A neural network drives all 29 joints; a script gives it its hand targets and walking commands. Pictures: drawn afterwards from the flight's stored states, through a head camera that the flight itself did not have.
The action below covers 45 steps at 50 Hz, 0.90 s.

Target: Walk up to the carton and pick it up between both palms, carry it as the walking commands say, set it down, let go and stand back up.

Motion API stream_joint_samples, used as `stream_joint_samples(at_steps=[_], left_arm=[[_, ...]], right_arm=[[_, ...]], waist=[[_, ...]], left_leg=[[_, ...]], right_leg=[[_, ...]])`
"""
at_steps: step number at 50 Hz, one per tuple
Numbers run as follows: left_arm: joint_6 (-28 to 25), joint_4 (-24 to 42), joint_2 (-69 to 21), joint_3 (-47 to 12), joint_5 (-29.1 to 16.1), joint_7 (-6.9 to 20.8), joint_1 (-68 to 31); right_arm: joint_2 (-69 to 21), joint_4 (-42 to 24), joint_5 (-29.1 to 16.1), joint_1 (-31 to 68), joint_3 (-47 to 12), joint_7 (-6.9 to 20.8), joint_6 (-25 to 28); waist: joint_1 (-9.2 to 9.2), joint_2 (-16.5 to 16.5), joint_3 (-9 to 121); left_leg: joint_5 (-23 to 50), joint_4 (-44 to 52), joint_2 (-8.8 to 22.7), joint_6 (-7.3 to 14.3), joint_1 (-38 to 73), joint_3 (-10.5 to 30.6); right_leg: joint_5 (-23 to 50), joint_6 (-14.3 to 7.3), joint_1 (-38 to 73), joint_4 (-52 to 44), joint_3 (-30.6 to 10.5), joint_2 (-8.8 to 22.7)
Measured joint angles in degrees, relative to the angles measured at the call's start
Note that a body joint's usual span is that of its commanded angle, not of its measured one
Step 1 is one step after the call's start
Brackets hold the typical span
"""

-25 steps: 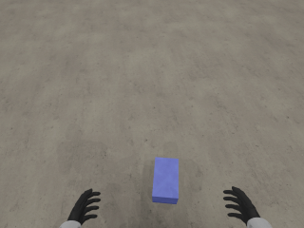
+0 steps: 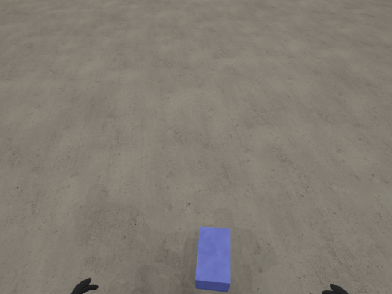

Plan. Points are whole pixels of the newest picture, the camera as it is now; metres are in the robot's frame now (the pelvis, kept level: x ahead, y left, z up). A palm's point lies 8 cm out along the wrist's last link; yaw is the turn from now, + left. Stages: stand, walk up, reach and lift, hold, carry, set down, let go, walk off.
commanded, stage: stand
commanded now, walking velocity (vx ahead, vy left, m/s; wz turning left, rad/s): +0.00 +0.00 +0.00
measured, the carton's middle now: (213, 258) +0.44 -0.03 -0.70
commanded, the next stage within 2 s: none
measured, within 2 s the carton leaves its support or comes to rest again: neither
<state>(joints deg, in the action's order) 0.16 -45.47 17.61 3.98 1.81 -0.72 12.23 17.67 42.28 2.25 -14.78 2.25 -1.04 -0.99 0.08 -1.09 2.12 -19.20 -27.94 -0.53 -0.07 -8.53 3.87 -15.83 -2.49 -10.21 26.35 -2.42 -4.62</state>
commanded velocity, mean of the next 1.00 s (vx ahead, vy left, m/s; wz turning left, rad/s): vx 0.00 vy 0.00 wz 0.00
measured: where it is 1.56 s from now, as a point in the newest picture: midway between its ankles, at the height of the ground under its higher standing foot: outside the picture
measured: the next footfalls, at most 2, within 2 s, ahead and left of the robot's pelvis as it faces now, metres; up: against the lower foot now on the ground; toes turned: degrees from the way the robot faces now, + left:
none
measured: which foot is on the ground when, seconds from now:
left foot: down 0.00-1.00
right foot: down 0.00-1.00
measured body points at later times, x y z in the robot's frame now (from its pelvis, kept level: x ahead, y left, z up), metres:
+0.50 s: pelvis -0.02 +0.01 +0.00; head -0.04 +0.01 +0.45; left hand +0.09 +0.30 -0.11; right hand +0.06 -0.28 -0.11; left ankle -0.05 +0.12 -0.74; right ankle -0.02 -0.09 -0.74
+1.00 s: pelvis -0.04 +0.01 +0.01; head -0.05 +0.02 +0.46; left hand +0.05 +0.31 -0.12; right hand +0.02 -0.28 -0.12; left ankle -0.05 +0.12 -0.74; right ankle -0.02 -0.09 -0.74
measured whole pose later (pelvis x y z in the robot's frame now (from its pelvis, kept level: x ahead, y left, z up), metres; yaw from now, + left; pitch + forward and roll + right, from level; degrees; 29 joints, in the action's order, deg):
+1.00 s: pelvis -0.04 +0.01 +0.01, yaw -2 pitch -2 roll +0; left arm -0.7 -60.4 19.6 1.2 0.9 0.0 9.4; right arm 19.6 58.5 1.3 -12.2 0.1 -0.8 1.5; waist 0.0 -0.1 0.3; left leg -12.8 -21.1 -1.8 1.1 -5.8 1.9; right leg -9.8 -1.0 -8.5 20.8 -4.6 -3.1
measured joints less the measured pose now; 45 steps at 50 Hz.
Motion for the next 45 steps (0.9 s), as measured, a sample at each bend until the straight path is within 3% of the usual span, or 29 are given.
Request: stream_joint_samples(at_steps=[45], left_arm=[[-0.85, -13.99, 1.85, -2.54, -0.84, 0.78, -2.52]], right_arm=[[1.75, 15.17, -0.77, 2.23, -2.08, 0.19, 2.52]], waist=[[-0.04, 0.92, -1.47]], left_leg=[[6.08, 6.46, -1.24, 1.17, 2.57, -1.95]], right_leg=[[5.69, 1.43, 1.62, -5.12, -2.11, 1.53]])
